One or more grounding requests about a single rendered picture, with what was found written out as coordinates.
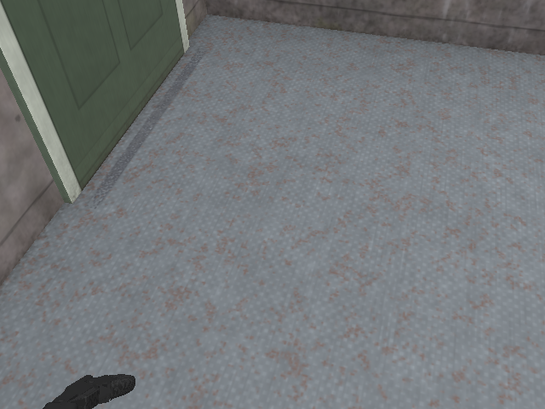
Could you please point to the robot left hand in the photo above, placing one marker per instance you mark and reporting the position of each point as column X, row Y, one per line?
column 89, row 391

